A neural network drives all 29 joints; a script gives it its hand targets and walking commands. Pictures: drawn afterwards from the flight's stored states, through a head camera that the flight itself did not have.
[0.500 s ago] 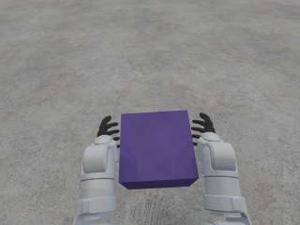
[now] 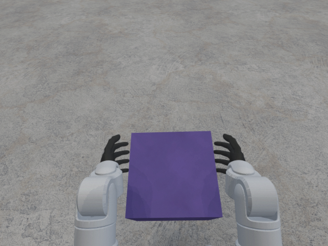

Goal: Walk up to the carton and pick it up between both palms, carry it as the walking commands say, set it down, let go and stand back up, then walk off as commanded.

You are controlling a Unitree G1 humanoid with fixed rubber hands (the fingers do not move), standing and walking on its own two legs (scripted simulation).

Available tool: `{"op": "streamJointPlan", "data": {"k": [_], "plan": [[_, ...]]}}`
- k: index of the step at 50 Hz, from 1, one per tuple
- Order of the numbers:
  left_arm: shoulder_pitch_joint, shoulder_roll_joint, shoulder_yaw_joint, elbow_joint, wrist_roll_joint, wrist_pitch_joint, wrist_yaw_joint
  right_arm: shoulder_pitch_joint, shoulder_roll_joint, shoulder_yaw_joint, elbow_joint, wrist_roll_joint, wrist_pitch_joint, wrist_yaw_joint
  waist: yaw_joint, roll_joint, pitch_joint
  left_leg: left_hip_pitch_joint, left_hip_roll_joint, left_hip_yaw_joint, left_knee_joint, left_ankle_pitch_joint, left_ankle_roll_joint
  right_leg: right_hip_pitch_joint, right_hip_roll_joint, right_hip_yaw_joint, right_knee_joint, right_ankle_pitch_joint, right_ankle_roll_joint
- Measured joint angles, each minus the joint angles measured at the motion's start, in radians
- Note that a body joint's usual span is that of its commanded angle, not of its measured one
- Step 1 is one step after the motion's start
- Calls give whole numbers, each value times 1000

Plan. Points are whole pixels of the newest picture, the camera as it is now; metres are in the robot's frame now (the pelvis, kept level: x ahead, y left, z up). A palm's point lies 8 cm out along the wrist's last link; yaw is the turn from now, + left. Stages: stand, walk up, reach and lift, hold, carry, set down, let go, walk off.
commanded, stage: carry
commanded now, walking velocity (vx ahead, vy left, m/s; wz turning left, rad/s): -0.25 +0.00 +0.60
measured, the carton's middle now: (171, 178) +0.29 +0.00 +0.01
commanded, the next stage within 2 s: none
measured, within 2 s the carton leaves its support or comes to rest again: neither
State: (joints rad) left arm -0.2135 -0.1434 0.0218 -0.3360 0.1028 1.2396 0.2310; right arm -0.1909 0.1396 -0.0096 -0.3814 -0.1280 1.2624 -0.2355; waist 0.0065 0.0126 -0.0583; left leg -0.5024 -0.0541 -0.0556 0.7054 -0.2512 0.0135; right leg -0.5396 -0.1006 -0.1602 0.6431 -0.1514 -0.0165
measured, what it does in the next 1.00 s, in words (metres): walks backwards, turning left: left foot, then right foot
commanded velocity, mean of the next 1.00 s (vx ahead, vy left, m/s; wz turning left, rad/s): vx -0.25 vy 0.00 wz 0.60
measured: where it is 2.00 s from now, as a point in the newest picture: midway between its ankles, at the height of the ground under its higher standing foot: outside the picture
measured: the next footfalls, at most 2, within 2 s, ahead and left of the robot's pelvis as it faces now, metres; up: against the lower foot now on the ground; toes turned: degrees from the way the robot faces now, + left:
left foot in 0.20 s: -0.01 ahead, +0.13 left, +0.00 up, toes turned +12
right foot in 0.58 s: -0.16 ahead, -0.14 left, +0.00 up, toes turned +12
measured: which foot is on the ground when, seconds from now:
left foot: down 0.00-0.00, up 0.02-0.18, down 0.20-0.60, up 0.62-0.90, down 0.92-1.00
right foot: down 0.00-0.20, up 0.22-0.56, down 0.58-0.92, up 0.94-1.00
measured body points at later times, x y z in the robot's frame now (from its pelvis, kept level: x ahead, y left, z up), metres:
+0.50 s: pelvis -0.14 +0.00 +0.02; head -0.12 +0.02 +0.47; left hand +0.11 +0.22 +0.12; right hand +0.18 -0.05 +0.12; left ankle -0.05 +0.12 -0.71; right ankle -0.15 -0.14 -0.67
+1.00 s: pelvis -0.31 -0.01 +0.01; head -0.31 +0.00 +0.46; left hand -0.16 +0.26 +0.09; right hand +0.00 +0.03 +0.10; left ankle -0.34 +0.10 -0.71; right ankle -0.23 -0.14 -0.67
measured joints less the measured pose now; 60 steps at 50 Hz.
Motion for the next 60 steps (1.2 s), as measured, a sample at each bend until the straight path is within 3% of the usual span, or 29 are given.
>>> {"op": "streamJointPlan", "data": {"k": [3,5,9,11,13,14,16,18,23,28,30,33,35,37,39,43,46,47,50,54,57,60], "plan": [[-21,-4,-8,18,3,-3,-1,-4,1,-19,-3,-3,0,0,-13,-19,-1,-71,9,43,200,-154,-3,-7,-34,-30,-11,42,-18],[-24,-5,-8,22,8,-2,0,-10,1,-27,0,3,3,1,-25,-29,2,-66,32,81,290,-181,-5,2,-54,-46,-33,57,-15],[-27,-6,-8,29,23,1,-1,-22,3,-35,13,11,7,6,-42,-51,-18,78,66,125,100,-209,0,-6,-98,-72,-63,102,2],[-27,-5,-2,36,28,-4,1,-30,6,-33,32,8,-1,7,-44,-68,-16,110,51,131,-11,-98,8,-31,-125,-69,-33,45,28],[0,0,3,36,23,-4,1,-16,3,-17,49,9,-2,14,-33,-48,-12,91,60,114,-20,-51,18,-75,-79,-8,130,-183,63],[9,1,3,32,18,0,1,-4,1,-11,47,12,1,17,-24,-38,-7,89,67,101,-39,-34,20,-98,-48,24,250,-239,68],[17,3,-3,15,4,6,7,13,-2,-8,28,15,1,21,-6,-27,3,86,73,74,-92,13,20,-118,4,62,443,-276,68],[15,3,-17,-11,-6,1,16,18,-2,-13,0,12,-8,21,10,-16,10,74,73,49,-138,62,20,-100,40,77,525,-290,70],[-6,-1,-30,-56,-15,-21,33,-1,0,-24,-46,6,-31,17,21,9,-2,20,63,2,-217,164,17,40,95,91,356,-349,74],[-19,-3,-14,-43,-16,-26,32,-16,3,-23,-46,8,-21,6,8,40,-23,-30,42,-37,-298,277,-4,241,123,83,-27,-303,42],[-11,-3,-11,-29,-13,-31,22,-16,2,-22,-35,9,-18,4,9,55,-24,-59,32,-35,-283,262,-23,294,110,66,-159,-172,23],[28,5,-22,2,-17,-24,5,36,-5,-13,-27,20,-2,4,-14,23,-7,-154,11,67,82,-75,-60,288,45,50,-128,-167,17],[56,8,-17,-18,-16,-19,-7,49,-7,2,-40,32,10,4,-32,3,11,-186,19,106,339,-105,-68,297,3,45,-127,-165,24],[70,9,-7,-54,-13,-21,-13,47,-7,19,-61,40,11,0,-49,-8,24,-172,41,118,456,-97,-74,290,-29,35,-114,-159,33],[68,9,-2,-78,-8,-24,-17,38,-6,27,-78,43,7,-6,-62,-15,25,-122,71,129,432,-112,-75,272,-57,16,-88,-157,39],[39,6,-8,-76,1,-22,-12,7,-2,8,-80,38,8,-11,-63,-28,17,22,100,153,210,-169,-65,222,-113,-37,-18,-165,58],[25,4,-14,-63,6,-13,-1,-15,2,-8,-57,29,12,-6,-49,-32,6,163,104,187,-67,-56,-57,173,-152,-71,57,-178,85],[19,4,-6,-55,7,-12,3,-21,4,-6,-39,26,5,-3,-41,-56,8,160,85,193,-89,-47,-42,144,-170,-57,98,-197,92],[33,5,7,-38,-7,-5,17,-20,4,1,18,19,-10,11,3,-63,34,101,80,166,-51,-33,10,36,-91,44,354,-433,117],[44,7,-17,-62,-37,4,24,-1,1,-18,12,6,-25,23,50,-41,65,81,73,125,-125,61,30,-40,2,84,579,-373,108],[47,8,-37,-84,-40,-4,25,19,-2,-24,-24,3,-39,30,57,-24,53,71,61,108,-193,129,40,-9,45,92,510,-323,88],[45,7,-41,-82,-36,-7,22,36,-5,-16,-44,4,-37,26,46,-5,15,68,54,100,-271,197,44,82,83,86,316,-317,67]]}}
